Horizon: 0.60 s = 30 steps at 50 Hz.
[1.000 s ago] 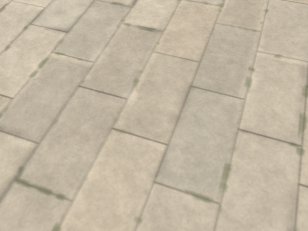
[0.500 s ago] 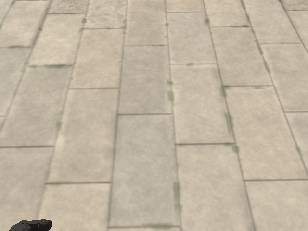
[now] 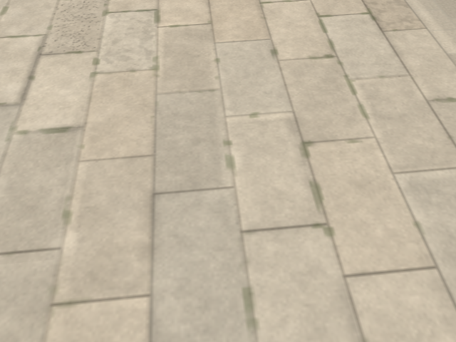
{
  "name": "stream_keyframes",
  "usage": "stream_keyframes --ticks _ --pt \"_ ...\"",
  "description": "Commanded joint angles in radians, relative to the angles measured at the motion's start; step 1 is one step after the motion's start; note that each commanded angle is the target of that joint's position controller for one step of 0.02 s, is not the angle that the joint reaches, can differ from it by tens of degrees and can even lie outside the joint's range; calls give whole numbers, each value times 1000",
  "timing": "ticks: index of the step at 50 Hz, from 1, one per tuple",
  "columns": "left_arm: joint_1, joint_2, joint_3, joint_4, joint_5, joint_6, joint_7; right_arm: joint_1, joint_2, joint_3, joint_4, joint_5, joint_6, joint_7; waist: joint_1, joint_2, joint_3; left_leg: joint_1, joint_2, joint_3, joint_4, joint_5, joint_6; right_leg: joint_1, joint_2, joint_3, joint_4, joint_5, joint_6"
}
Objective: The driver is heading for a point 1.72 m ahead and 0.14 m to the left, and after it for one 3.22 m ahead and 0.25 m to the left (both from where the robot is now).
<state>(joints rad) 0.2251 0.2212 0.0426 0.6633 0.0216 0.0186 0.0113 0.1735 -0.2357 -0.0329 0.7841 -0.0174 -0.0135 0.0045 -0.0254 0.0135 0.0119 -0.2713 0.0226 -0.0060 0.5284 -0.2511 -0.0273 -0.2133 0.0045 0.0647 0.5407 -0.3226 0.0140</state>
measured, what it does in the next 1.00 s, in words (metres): shifts its weight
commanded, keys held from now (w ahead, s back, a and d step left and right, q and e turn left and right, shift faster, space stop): shift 0.74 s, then w+shift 0.26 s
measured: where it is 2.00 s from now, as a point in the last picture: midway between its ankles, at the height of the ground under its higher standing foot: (232, 262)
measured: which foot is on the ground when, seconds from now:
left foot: down 0.00-1.00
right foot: down 0.00-0.98, up 1.00-1.00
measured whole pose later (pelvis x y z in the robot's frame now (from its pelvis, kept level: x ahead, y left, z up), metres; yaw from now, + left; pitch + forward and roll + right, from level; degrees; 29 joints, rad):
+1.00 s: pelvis +0.06 +0.04 +0.00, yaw +0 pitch +1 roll +0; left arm 0.40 0.25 0.07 0.89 0.01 -0.05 0.01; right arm 0.23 -0.26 -0.06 0.96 0.00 -0.10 0.02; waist 0.00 -0.03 -0.03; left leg -0.29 0.03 0.07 0.57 -0.36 0.06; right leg -0.15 -0.04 0.08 0.53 -0.41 -0.04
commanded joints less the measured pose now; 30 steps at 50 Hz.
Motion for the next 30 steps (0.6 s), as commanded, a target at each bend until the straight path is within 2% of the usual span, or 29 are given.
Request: stream_keyframes --ticks 1,11,30 --pt "-19 109 26 -65 -1 -27 6 -26 -103 -27 -55 3 -9 -8 -1 -80 -9 47 24 -19 -44 87 18 -78 -66 73 -119 109 -46" --pt "7 87 19 -41 -5 -32 12 -6 -99 -29 6 8 -9 -21 4 -27 -17 56 28 -21 -39 112 5 -64 -44 57 -96 138 -45" --pt "63 71 20 83 -14 -35 24 28 -91 -30 145 16 5 -44 4 -19 -1 69 25 -16 -46 134 6 -48 -19 22 -95 192 -33"
Keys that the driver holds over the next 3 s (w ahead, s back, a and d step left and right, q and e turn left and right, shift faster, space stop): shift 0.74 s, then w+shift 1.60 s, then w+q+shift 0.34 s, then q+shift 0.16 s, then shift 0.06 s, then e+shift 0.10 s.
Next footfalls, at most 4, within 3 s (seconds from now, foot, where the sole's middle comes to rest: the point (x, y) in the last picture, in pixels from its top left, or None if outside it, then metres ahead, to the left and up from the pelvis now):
1.44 right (259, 339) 0.53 -0.06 -0.77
1.92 left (205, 210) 0.99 0.10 -0.77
2.38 right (252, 123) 1.45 -0.09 -0.77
2.82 left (208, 69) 1.86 0.10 -0.77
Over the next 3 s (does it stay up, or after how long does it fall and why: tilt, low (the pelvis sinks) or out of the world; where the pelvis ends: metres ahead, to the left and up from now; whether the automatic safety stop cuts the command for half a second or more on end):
stays up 1.77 0.05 -0.01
